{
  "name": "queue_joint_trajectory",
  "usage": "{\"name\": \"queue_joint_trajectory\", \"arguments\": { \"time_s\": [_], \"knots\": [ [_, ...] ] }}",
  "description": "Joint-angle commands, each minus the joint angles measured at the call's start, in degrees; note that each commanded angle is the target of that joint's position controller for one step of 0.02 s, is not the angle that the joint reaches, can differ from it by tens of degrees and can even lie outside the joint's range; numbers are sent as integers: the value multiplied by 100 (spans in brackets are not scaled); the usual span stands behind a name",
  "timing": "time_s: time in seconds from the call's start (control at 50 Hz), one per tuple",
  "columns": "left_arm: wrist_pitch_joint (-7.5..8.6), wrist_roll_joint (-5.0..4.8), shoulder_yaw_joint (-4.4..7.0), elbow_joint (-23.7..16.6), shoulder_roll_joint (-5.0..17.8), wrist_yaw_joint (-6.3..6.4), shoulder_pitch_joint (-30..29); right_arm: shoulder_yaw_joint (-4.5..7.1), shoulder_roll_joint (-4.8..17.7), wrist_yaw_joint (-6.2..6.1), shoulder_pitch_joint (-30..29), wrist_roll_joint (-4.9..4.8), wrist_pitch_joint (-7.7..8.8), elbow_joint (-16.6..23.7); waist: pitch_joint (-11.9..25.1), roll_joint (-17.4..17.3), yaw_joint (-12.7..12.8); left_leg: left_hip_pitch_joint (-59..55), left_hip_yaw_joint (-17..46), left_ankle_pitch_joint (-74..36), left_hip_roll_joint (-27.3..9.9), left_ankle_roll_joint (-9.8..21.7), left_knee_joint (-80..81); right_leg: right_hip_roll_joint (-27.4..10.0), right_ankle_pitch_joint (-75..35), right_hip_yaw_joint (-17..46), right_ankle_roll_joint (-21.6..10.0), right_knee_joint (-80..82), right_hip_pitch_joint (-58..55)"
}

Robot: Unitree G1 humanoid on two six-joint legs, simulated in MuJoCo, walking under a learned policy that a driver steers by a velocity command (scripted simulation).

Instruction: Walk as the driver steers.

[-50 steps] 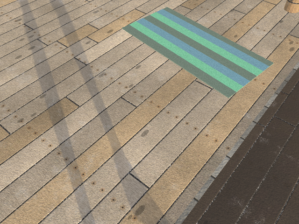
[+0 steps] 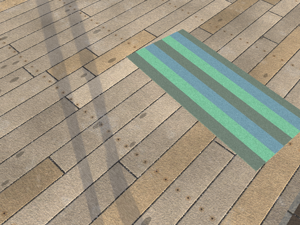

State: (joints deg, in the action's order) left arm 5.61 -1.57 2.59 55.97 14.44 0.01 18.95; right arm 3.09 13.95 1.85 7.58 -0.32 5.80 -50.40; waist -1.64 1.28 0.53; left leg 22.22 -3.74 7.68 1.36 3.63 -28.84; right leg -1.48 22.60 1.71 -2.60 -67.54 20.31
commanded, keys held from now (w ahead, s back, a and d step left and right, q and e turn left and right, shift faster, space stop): w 0.10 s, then w+e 0.90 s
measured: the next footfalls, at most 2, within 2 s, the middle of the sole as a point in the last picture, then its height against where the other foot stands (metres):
right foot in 0.48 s outside the picture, level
left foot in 0.96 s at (163, 170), level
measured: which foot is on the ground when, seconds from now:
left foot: down 0.00-0.48, up 0.50-0.94, down 0.96-1.00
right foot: up 0.00-0.46, down 0.48-0.96, up 0.98-1.00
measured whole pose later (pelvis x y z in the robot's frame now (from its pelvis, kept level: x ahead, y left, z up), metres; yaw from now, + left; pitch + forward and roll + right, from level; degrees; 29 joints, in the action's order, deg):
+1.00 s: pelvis +0.56 -0.09 -0.01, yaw -26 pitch +3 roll +1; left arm 2.4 -1.6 4.7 45.2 16.5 1.0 21.3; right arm 3.0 14.8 0.8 1.8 0.5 7.8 -42.8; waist 0.1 1.5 3.5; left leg 26.1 0.8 6.5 1.9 1.0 -29.5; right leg 5.1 28.9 11.7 -2.8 -46.8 11.4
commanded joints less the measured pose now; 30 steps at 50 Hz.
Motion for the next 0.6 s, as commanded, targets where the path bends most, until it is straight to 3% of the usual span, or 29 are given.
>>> {"name": "queue_joint_trajectory", "arguments": {
  "time_s": [0.02,0.06,0.08,0.14,0.22,0.36,0.38,0.42,0.44,0.46,0.48,0.5,0.52,0.54,0.56,0.58,0.6],
  "knots": [
    [35,52,175,-436,502,64,-53,81,478,20,292,91,70,107,416,-554,-23,-1351,1978,-213,-1561,989,1820,-699,-627,286,-68,-99,1434],
    [-85,61,166,-402,306,83,64,97,523,15,440,65,100,-19,286,-543,84,-1037,1584,-503,-1433,1041,2060,-750,-799,215,-2,237,1309],
    [-115,71,185,-457,336,98,-85,114,604,-16,526,65,110,-70,193,-500,91,-1013,1431,-664,-1391,1046,2141,-763,-1015,186,43,448,1463],
    [-142,104,208,-634,346,86,-648,152,762,-133,814,79,81,-197,50,-401,-34,-1330,1078,-1002,-1407,970,2246,-782,-1906,194,162,1293,2057],
    [-118,50,167,-810,236,-13,-1277,137,786,-213,1024,74,65,-307,-66,-439,-249,-1563,457,-1020,-1275,691,2334,-585,-2904,91,91,2413,1986],
    [-109,24,78,-1340,159,-253,-2211,173,857,-264,1442,20,-92,-557,-396,-366,-538,-2900,-51,-1644,-1704,546,1904,-337,-2352,-158,-125,3283,2398],
    [-106,23,82,-1409,184,-297,-2225,189,901,-278,1390,6,-129,-545,-378,-411,-489,-3010,-128,-2098,-1747,495,1705,-277,-2076,-275,-190,3331,2298],
    [-113,37,166,-1468,359,-353,-1929,237,1080,-327,1183,-13,-197,-445,-50,-634,-228,-3052,-346,-4076,-1734,356,954,64,-1502,-671,-377,3323,1516],
    [-126,39,267,-1383,530,-358,-1400,255,1144,-358,1101,-9,-246,-397,295,-720,76,-2962,-477,-4979,-1669,265,174,310,-1353,-843,-503,3344,758],
    [-136,26,440,-1155,824,-326,-478,237,1127,-382,1013,-14,-282,-329,778,-598,545,-2496,-645,-4995,-1432,85,-1032,533,-1664,-830,-706,3694,-553],
    [-181,54,632,-991,1393,-208,491,168,1006,-391,1050,63,-224,-153,1430,139,866,-938,-705,-3127,-1154,-156,-2933,-436,-1774,725,-1138,3791,-2440],
    [-155,-1,666,-1119,1753,-188,373,-100,179,-263,1494,133,0,75,2066,1490,313,1603,-108,2055,268,-526,-5096,-1889,-1172,4166,-2372,4649,-4343],
    [-160,68,520,-1075,1278,-172,582,15,720,-139,1046,-66,284,129,2335,888,635,2259,1038,2219,-12,-330,-5511,-1827,-900,4366,-2211,5038,-4508],
    [-138,103,445,-1115,949,-140,334,60,902,-99,531,-248,394,309,1577,654,633,2576,979,1848,-310,-179,-5357,-1571,-1205,3374,-1878,4980,-3941],
    [-109,96,391,-1218,802,-154,-114,51,832,-128,374,-179,416,343,1032,-61,349,2329,939,1423,-583,-154,-4723,-1308,-1765,2650,-1655,5067,-2937],
    [-104,102,301,-1324,532,-164,-485,121,862,-194,207,-14,342,302,695,-386,166,1901,852,1170,-772,-155,-4151,-1023,-2218,2085,-1394,5216,-2146],
    [-102,161,298,-1419,610,-141,-651,144,833,-199,389,18,255,359,599,-62,-71,1522,891,1106,-826,-237,-3965,-1015,-2565,2017,-1523,5351,-1579]
  ]
}}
